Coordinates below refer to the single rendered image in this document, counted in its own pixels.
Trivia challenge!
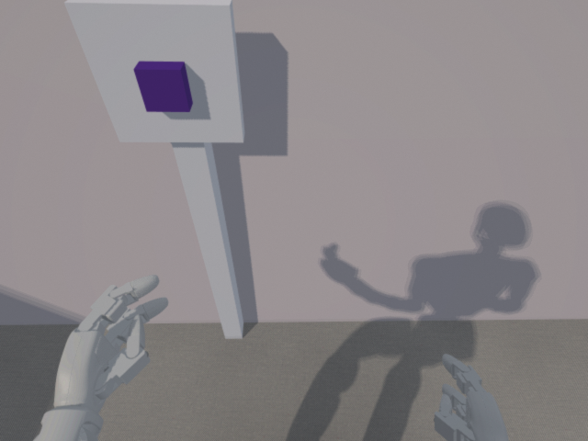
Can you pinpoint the button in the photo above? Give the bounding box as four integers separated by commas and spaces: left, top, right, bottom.
133, 62, 193, 112

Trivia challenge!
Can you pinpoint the left robot hand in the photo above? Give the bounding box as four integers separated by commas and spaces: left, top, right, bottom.
53, 275, 168, 413

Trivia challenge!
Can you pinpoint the left robot forearm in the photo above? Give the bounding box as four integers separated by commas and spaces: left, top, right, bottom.
33, 406, 104, 441

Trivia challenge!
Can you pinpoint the panel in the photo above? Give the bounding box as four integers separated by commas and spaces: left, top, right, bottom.
64, 0, 244, 339

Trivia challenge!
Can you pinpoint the right robot hand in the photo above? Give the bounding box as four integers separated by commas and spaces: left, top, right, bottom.
435, 354, 509, 441

